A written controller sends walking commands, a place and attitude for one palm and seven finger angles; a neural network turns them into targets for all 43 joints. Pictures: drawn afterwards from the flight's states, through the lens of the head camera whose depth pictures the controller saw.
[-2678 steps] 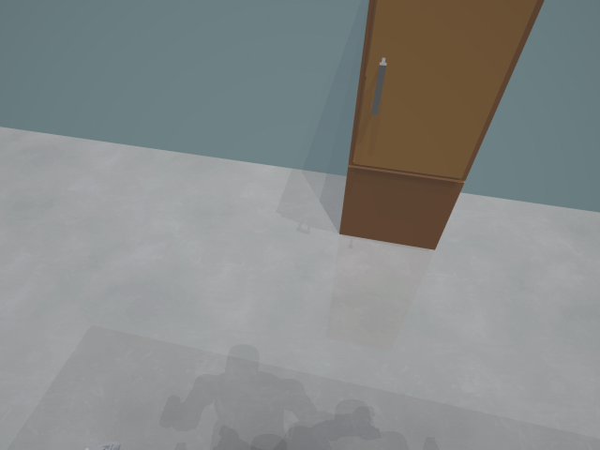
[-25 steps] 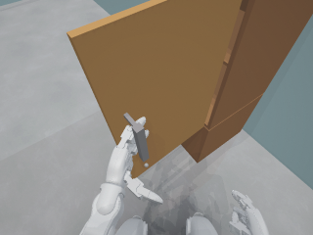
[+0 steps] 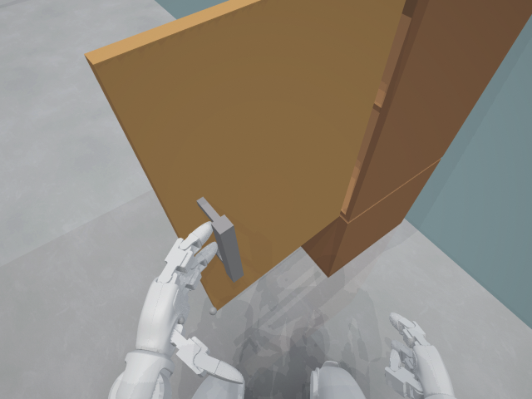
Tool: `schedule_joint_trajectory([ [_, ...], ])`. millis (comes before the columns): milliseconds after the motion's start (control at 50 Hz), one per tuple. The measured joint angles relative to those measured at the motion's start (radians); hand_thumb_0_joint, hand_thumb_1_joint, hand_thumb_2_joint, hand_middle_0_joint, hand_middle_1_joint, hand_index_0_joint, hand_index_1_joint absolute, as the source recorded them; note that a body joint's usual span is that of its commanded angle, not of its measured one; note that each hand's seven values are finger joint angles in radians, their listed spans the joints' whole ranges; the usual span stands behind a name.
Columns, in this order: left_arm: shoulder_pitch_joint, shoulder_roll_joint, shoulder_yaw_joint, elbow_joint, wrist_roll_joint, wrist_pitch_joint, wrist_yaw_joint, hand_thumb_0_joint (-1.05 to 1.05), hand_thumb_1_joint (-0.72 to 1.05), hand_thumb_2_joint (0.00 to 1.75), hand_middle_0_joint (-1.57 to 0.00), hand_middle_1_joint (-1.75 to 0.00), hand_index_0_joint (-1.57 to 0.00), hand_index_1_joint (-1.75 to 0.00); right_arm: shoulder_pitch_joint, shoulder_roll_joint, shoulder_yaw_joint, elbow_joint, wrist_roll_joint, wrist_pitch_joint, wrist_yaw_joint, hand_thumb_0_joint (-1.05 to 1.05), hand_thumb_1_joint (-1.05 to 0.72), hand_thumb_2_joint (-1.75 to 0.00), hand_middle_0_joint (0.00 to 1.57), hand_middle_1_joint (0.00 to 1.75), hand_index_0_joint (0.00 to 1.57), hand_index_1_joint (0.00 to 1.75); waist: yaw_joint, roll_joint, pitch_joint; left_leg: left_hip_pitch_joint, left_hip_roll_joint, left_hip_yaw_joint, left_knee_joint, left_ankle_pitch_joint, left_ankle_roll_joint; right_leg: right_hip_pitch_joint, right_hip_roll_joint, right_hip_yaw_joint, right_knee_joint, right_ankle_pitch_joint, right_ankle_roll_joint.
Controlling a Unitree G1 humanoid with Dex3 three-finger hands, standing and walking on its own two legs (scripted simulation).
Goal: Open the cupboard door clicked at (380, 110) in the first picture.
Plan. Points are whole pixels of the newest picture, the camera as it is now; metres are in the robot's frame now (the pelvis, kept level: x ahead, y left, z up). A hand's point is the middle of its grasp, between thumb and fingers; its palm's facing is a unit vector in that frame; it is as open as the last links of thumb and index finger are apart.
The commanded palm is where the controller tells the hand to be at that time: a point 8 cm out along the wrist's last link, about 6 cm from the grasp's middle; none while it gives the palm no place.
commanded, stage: slide the hand sideways off the handle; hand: left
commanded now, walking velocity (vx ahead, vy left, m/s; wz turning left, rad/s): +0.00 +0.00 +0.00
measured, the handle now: (221, 242) +0.32 +0.08 +0.06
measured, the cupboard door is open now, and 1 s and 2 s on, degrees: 93 92 92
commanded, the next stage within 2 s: draw the hand back to the body in 0.42 s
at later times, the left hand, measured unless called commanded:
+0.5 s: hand (157, 336) +0.20 +0.15 +0.05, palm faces -0.06 -1.00 -0.03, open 16.2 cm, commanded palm +0.18 +0.20 +0.05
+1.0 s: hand (91, 323) +0.19 +0.20 +0.12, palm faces -0.05 -1.00 -0.07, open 16.3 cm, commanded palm +0.16 +0.25 +0.14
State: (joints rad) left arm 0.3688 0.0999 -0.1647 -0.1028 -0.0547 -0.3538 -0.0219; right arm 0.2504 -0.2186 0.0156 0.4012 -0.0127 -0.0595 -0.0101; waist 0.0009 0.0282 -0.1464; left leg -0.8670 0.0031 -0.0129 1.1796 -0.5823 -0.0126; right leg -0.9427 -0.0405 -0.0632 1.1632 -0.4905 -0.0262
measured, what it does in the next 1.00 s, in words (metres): stands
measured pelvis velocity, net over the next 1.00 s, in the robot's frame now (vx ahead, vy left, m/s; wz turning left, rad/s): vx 0.01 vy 0.03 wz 0.00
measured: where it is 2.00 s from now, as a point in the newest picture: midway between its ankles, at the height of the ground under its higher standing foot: outside the picture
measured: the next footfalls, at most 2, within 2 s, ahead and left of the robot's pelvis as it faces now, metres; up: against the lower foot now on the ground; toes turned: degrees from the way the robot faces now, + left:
none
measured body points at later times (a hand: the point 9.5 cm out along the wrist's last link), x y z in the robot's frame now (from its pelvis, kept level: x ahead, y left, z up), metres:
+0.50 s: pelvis +0.00 +0.00 -0.01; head +0.07 +0.00 +0.44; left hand +0.20 +0.20 +0.06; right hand +0.20 -0.23 -0.08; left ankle +0.00 +0.13 -0.64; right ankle +0.04 -0.11 -0.64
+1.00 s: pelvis +0.01 +0.03 +0.03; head +0.03 +0.03 +0.48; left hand +0.19 +0.25 +0.13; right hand +0.19 -0.20 -0.03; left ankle +0.00 +0.13 -0.64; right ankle +0.04 -0.11 -0.64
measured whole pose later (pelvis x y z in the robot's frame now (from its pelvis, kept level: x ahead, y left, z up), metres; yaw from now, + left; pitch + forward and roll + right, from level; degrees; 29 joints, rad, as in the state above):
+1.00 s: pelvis +0.01 +0.03 +0.03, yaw +0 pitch +10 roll -3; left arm 0.60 0.26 0.11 -0.36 -0.26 -0.21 -0.22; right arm 0.30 -0.23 0.04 0.39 0.04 -0.11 -0.07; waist 0.01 0.05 -0.15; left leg -0.67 0.01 -0.03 1.06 -0.56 0.02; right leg -0.71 -0.03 -0.08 0.98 -0.43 0.01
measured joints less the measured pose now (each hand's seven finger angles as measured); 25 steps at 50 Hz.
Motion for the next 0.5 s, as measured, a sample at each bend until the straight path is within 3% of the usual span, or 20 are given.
schedule_joint_trajectory([
  [200,0.081,0.052,0.084,-0.047,-0.057,-0.028,-0.087,-0.02,-0.50,0.30,-0.20,-0.33,-0.21,-0.33,-0.003,-0.012,-0.013,0.003,0.008,-0.014,-0.019,0.01,-0.91,-0.90,0.20,0.30,0.20,0.30,0.003,-0.002,-0.005,-0.029,0.008,-0.014,0.035,-0.021,-0.007,-0.023,0.007,-0.013,0.027,-0.018,-0.006],
  [400,0.141,0.072,0.178,-0.077,-0.126,-0.011,-0.145,-0.02,-0.50,0.30,-0.17,-0.31,-0.19,-0.32,-0.001,-0.009,-0.023,0.005,0.021,-0.017,-0.034,0.01,-0.91,-0.90,0.20,0.30,0.20,0.30,0.008,0.002,-0.017,-0.037,0.010,-0.020,0.052,-0.030,-0.005,-0.024,0.009,-0.019,0.032,-0.023,-0.003],
  [500,0.159,0.082,0.186,-0.087,-0.148,-0.024,-0.184,-0.02,-0.50,0.30,-0.16,-0.31,-0.17,-0.31,-0.001,-0.015,-0.018,0.004,0.022,-0.032,-0.039,0.01,-0.91,-0.90,0.20,0.30,0.20,0.30,0.010,0.003,-0.021,-0.053,0.007,-0.027,0.070,-0.034,0.001,-0.032,0.006,-0.025,0.039,-0.022,0.003],
])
